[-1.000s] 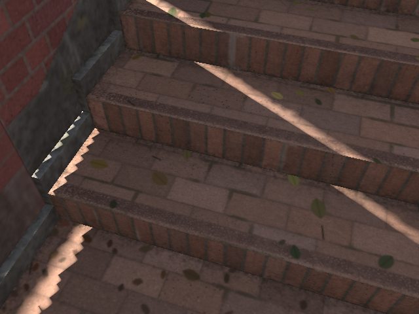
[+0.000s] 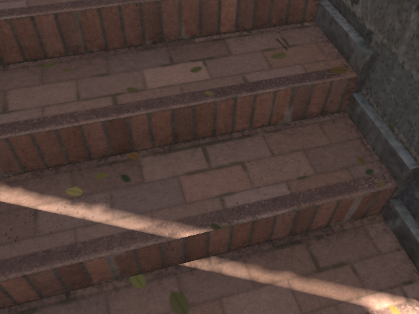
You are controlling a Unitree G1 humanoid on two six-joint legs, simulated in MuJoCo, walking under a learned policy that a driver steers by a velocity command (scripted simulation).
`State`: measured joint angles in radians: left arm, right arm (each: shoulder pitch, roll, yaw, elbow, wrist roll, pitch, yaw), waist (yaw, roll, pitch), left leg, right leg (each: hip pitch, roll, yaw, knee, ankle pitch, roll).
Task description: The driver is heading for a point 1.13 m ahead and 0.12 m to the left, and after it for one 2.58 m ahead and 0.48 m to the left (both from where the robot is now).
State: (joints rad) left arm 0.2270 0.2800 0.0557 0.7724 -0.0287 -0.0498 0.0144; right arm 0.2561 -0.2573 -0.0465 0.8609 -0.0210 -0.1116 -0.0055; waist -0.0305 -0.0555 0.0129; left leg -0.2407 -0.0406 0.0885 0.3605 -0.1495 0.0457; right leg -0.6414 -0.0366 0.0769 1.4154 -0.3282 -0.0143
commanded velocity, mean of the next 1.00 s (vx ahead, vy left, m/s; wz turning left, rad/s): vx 0.50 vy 0.00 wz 0.06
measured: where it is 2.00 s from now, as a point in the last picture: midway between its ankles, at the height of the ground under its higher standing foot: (200, 67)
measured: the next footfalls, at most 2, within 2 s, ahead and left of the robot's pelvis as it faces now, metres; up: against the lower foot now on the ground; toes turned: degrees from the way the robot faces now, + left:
right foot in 0.40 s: +0.44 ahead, -0.25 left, +0.15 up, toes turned -13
left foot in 1.06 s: +0.74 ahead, -0.06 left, +0.31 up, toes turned +12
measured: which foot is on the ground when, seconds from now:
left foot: down 0.00-0.40, up 0.42-1.00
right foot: up 0.00-0.38, down 0.40-1.00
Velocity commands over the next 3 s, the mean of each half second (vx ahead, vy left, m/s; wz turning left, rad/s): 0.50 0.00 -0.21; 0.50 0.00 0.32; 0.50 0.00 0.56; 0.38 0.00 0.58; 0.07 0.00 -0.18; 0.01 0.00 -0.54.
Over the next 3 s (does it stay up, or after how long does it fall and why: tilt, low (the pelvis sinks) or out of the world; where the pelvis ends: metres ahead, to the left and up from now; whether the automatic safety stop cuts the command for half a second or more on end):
stays up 1.36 0.15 0.60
